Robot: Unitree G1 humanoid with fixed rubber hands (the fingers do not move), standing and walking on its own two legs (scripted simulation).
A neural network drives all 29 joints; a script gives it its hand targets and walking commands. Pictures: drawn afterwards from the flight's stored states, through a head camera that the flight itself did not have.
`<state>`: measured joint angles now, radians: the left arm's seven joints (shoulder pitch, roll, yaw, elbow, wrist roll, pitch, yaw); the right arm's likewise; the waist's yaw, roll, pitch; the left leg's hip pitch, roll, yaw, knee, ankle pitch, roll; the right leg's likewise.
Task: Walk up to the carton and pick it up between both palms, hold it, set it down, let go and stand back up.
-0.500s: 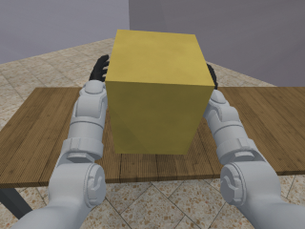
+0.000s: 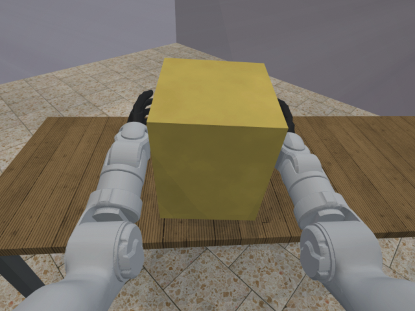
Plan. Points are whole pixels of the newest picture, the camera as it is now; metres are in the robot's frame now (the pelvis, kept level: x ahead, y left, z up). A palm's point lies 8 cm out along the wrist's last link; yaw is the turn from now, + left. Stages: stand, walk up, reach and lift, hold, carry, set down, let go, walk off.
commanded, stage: set down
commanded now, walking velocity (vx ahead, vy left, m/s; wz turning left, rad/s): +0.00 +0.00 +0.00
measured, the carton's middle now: (211, 141) +0.40 +0.00 +0.17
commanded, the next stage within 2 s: none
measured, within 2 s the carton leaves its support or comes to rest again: neither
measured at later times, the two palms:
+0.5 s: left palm (143, 134) +0.42 +0.14 +0.17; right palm (281, 139) +0.40 -0.15 +0.17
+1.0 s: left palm (148, 139) +0.44 +0.13 +0.14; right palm (279, 143) +0.42 -0.15 +0.15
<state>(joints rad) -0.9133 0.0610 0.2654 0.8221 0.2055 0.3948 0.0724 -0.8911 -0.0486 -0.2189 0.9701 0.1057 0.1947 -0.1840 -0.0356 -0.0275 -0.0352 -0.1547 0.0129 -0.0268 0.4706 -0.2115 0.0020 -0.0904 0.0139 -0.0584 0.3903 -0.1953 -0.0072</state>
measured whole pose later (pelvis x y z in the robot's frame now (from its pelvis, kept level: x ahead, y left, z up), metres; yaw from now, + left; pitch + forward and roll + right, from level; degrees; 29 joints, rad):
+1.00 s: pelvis +0.02 +0.01 +0.00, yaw +0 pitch +0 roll -1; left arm -0.92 0.08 0.27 1.05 0.14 0.18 0.08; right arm -0.88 -0.04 -0.22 1.00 0.02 0.16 -0.20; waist -0.07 -0.03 -0.06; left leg -0.24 0.00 -0.03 0.47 -0.23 0.00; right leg -0.17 0.00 -0.06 0.39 -0.21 0.00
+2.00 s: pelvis +0.03 +0.01 +0.00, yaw +0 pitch +3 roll -1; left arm -0.91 0.08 0.27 1.21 0.14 -0.02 0.04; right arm -0.75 0.02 -0.30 0.95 -0.10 0.03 -0.18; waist -0.07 -0.03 -0.08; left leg -0.30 0.00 -0.03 0.47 -0.23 0.00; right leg -0.23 0.00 -0.06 0.39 -0.21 0.00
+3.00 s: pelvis +0.02 +0.00 +0.00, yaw -1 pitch +13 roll -2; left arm -0.84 0.19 0.15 1.10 -0.10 -0.06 0.06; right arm -0.71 0.03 -0.28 0.98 0.04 -0.09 -0.19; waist -0.07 -0.03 -0.13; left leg -0.50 0.01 -0.03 0.47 -0.18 0.00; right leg -0.44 0.01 -0.06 0.39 -0.17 0.00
